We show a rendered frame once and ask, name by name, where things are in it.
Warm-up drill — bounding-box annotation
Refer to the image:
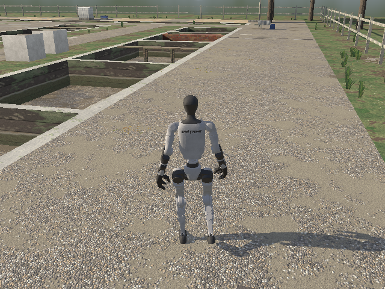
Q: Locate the right robot upper arm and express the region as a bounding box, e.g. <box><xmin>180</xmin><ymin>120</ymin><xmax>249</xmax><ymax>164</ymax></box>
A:
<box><xmin>204</xmin><ymin>121</ymin><xmax>221</xmax><ymax>154</ymax></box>

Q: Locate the right robot shin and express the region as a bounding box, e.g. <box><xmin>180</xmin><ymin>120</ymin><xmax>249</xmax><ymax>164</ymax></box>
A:
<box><xmin>205</xmin><ymin>195</ymin><xmax>214</xmax><ymax>236</ymax></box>

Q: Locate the left robot hand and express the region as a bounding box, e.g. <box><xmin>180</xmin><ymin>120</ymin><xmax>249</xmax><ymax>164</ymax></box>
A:
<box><xmin>156</xmin><ymin>174</ymin><xmax>170</xmax><ymax>190</ymax></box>

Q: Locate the left robot upper arm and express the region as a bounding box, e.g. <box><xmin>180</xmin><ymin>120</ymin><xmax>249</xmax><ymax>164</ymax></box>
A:
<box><xmin>164</xmin><ymin>122</ymin><xmax>179</xmax><ymax>156</ymax></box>

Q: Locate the robot shin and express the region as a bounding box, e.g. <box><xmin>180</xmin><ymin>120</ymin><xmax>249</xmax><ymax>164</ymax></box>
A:
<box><xmin>176</xmin><ymin>197</ymin><xmax>185</xmax><ymax>236</ymax></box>
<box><xmin>205</xmin><ymin>195</ymin><xmax>214</xmax><ymax>236</ymax></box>

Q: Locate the robot left forearm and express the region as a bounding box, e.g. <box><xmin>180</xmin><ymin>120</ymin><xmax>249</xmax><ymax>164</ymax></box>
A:
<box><xmin>158</xmin><ymin>147</ymin><xmax>170</xmax><ymax>176</ymax></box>

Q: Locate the right robot hand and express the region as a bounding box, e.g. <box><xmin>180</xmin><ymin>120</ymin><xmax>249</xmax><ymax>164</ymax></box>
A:
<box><xmin>214</xmin><ymin>167</ymin><xmax>227</xmax><ymax>179</ymax></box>

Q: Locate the left robot shin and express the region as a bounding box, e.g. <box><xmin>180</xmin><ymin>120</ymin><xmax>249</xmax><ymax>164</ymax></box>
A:
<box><xmin>176</xmin><ymin>197</ymin><xmax>185</xmax><ymax>236</ymax></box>

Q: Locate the robot right forearm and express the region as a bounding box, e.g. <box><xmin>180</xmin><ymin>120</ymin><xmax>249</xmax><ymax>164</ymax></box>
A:
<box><xmin>215</xmin><ymin>144</ymin><xmax>227</xmax><ymax>169</ymax></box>

